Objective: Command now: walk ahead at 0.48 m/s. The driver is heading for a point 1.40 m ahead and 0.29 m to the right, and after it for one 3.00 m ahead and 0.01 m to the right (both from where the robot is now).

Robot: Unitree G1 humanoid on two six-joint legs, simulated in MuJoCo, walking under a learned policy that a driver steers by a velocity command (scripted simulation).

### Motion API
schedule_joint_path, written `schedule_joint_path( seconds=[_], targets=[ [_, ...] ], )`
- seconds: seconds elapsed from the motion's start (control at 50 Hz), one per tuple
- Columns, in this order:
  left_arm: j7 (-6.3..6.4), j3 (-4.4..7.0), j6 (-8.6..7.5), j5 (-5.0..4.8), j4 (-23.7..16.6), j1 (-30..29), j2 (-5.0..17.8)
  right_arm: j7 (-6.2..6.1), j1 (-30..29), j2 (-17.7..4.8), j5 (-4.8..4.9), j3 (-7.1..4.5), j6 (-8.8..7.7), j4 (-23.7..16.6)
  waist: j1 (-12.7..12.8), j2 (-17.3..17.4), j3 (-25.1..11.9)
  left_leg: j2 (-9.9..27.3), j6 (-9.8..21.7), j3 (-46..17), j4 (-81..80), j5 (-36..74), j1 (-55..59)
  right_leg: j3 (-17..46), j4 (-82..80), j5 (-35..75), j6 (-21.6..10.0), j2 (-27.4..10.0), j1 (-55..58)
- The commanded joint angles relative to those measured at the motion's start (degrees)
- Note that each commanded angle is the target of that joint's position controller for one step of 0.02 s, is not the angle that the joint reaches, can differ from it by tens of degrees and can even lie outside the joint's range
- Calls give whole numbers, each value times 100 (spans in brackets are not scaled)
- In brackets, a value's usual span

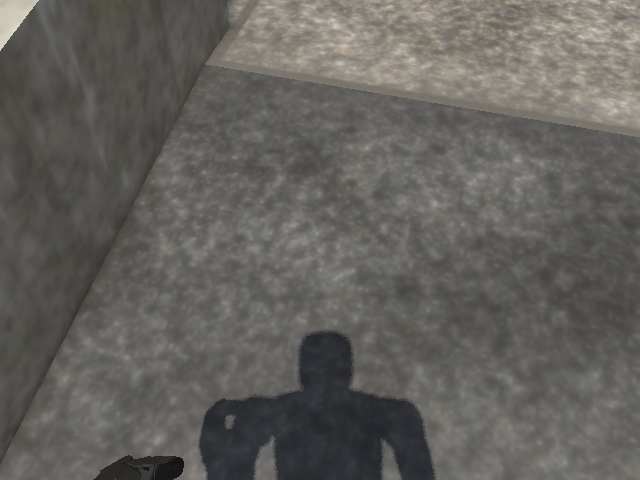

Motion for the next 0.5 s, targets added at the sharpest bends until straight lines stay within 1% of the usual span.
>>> schedule_joint_path(
  seconds=[0.02,0.04,0.06,0.08,0.1,0.12,0.14,0.16,0.2,0.22,0.24,0.28,0.32,0.36,0.38,0.4,0.42,0.44,0.46,0.48,0.5],
  targets=[
    [133,281,-59,73,337,1520,881,93,-1075,-567,107,-157,-403,-1032,485,-379,-323,168,254,62,2874,826,-3662,4295,-3587,-754,-823,-1993,3300],
    [78,226,-114,183,431,1202,629,73,-1192,-537,49,-179,-353,-1091,185,-148,-56,440,335,228,2720,1335,-3319,3322,-3601,33,-685,-1653,2446],
    [29,144,-167,265,524,1031,290,91,-914,-411,56,-171,-264,-1072,-128,-463,-112,590,393,187,2709,1654,-2931,2573,-3626,488,-585,-1348,2013],
    [-7,124,-201,218,618,959,157,109,-693,-318,87,-161,-177,-1015,-277,-648,-99,600,404,218,2728,1730,-2829,2137,-3762,614,-582,-1178,1856],
    [-32,125,-226,169,720,1008,153,114,-661,-254,86,-147,-110,-967,-312,-550,-28,595,413,309,2821,1777,-2931,1756,-3836,809,-595,-1050,1763],
    [-32,157,-246,141,820,1037,319,106,-739,-171,89,-117,-49,-1032,-396,-601,135,601,344,363,2816,1834,-3153,1670,-4013,801,-667,-1113,1571],
    [-19,171,-256,124,896,1087,384,92,-940,-188,55,-106,-12,-1096,-390,-496,302,641,264,392,2738,1952,-3424,1503,-4112,899,-687,-1086,1508],
    [12,168,-249,130,966,1198,409,92,-1156,-215,1,-101,2,-1162,-351,-420,374,652,172,443,2612,2162,-3691,1323,-4142,1054,-685,-1041,1562],
    [90,156,-213,137,1043,1443,459,101,-1538,-289,-75,-99,-14,-1270,-229,-372,359,699,-28,619,2151,2556,-4039,1093,-4188,1353,-695,-963,1805],
    [137,154,-196,141,1065,1578,496,105,-1790,-324,-78,-100,-39,-1338,-127,-359,333,718,-122,696,1785,2734,-4126,1049,-4217,1516,-708,-964,1976],
    [180,159,-177,144,1079,1695,547,115,-2052,-317,-66,-88,-68,-1404,-18,-332,296,729,-185,764,1289,2916,-4103,1001,-4236,1697,-694,-959,2169],
    [247,188,-132,126,1103,1940,688,144,-2643,-208,-1,-38,-116,-1539,251,-350,262,637,-262,963,171,2974,-3852,947,-4359,1975,-656,-1010,2580],
    [293,228,-62,95,1137,2121,862,200,-3094,-101,53,1,-149,-1661,440,-413,347,535,-258,1100,-619,2630,-3755,1031,-4478,2128,-667,-1251,3144],
    [296,255,31,66,1182,2205,963,279,-3295,-124,66,-7,-183,-1734,493,-507,473,424,-136,1240,-1120,2172,-3733,1007,-4455,2367,-668,-1448,3700],
    [286,254,73,52,1206,2211,964,322,-3309,-151,64,-18,-203,-1758,460,-594,507,355,-29,1327,-1306,1881,-3626,957,-4359,2653,-643,-1504,3894],
    [277,252,101,48,1218,2166,973,360,-3221,-210,57,-44,-223,-1772,354,-756,464,239,109,1440,-1461,1541,-3353,878,-4139,3362,-600,-1521,4007],
    [276,255,115,65,1227,2105,1016,383,-2987,-328,43,-98,-232,-1760,168,-992,277,55,260,1565,-1572,1185,-2876,786,-3722,4542,-552,-1506,4075],
    [301,251,145,80,1242,2006,1050,378,-2402,-510,41,-199,-232,-1639,-211,-1192,-106,-207,413,1724,-1858,1034,-2030,592,-2960,5807,-440,-1396,4061],
    [321,217,152,92,1175,1858,1015,348,-1306,-865,59,-382,-216,-1312,-724,-1147,-768,-340,611,1618,-2131,1370,-451,388,-1751,6543,-271,-1168,3579],
    [318,100,118,190,929,1848,803,270,-142,-1437,62,-559,-162,-1067,-1072,-340,-1813,771,999,187,-2107,1235,2078,355,67,4714,-57,-922,1843],
    [199,-111,-30,161,812,2371,12,227,315,-1792,105,-661,-116,-910,-704,1405,-2822,2204,1907,-3214,-3432,-1223,3782,844,1930,181,275,250,-255]
  ],
)
Keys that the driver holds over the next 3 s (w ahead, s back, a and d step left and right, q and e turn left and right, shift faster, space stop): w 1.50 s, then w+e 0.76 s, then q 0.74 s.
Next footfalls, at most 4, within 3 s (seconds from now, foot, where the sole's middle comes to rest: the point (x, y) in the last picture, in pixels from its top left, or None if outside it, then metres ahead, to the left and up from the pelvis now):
0.46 left None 0.44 0.13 -0.68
1.02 right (396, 337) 0.72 -0.13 -0.63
1.54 left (295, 216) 1.03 0.08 -0.59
2.10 right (416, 134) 1.26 -0.22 -0.54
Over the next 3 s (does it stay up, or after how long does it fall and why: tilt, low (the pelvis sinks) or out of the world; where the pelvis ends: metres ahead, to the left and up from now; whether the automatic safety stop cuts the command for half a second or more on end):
stays up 1.44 -0.24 0.24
